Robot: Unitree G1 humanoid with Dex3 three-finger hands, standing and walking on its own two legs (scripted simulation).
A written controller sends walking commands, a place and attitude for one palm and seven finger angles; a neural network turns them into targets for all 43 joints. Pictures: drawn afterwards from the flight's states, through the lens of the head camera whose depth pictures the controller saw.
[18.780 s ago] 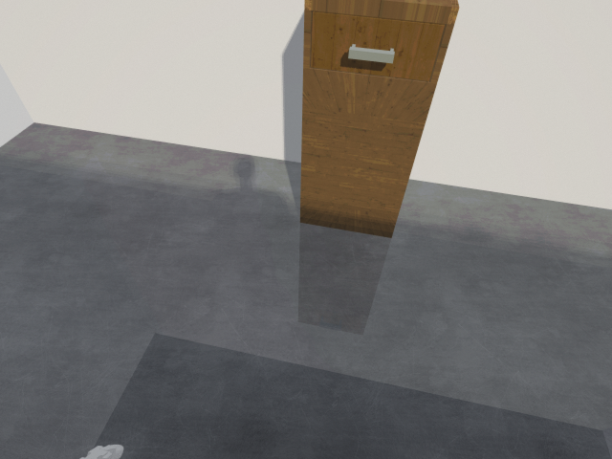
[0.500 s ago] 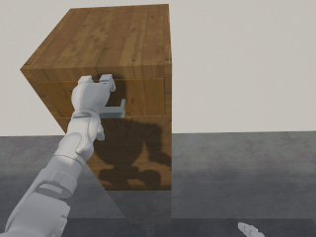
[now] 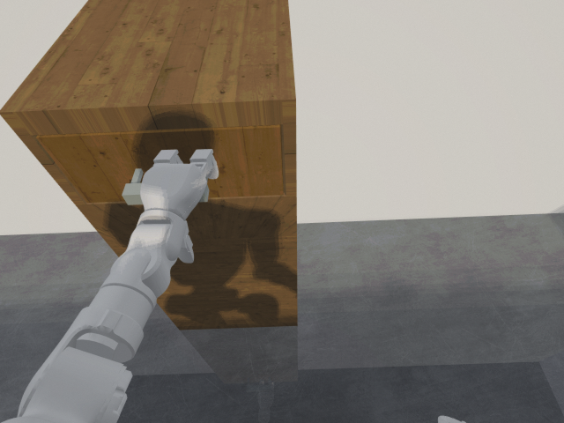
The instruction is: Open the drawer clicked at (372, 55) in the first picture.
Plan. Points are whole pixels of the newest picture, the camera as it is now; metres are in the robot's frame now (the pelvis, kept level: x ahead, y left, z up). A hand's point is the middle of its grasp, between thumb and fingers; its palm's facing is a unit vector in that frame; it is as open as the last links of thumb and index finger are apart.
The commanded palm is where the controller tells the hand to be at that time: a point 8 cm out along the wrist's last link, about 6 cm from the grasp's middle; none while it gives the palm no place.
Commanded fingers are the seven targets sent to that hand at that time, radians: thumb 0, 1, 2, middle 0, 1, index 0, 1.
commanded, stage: lower the fingers behind the handle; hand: left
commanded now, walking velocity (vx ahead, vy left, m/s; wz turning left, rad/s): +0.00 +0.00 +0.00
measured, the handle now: (169, 182) +0.47 +0.21 +0.06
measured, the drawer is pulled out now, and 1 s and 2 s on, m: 0.00 0.00 0.00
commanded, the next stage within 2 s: close the thumb around the handle in 0.90 s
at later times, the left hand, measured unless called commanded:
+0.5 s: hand (192, 206) +0.43 +0.16 +0.05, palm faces -0.03 -0.05 -1.00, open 14.1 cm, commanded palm +0.40 +0.18 +0.09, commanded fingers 0.00 -0.50 0.30 -0.30 -1.20 -0.30 -1.20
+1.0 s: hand (195, 211) +0.43 +0.16 +0.03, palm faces -0.03 -0.05 -1.00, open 13.9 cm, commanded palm +0.40 +0.20 +0.09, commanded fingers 0.00 -0.44 0.32 -0.30 -1.21 -0.30 -1.21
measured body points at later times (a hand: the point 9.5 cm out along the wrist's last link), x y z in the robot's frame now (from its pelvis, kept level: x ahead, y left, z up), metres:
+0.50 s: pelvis +0.00 -0.02 +0.00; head +0.03 -0.03 +0.45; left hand +0.42 +0.16 +0.11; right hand +0.10 -0.29 -0.12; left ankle +0.00 +0.08 -0.72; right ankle -0.03 -0.08 -0.72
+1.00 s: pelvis +0.01 -0.02 +0.00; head +0.05 -0.04 +0.45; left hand +0.43 +0.16 +0.09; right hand +0.10 -0.28 -0.13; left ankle +0.00 +0.08 -0.72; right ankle -0.03 -0.08 -0.72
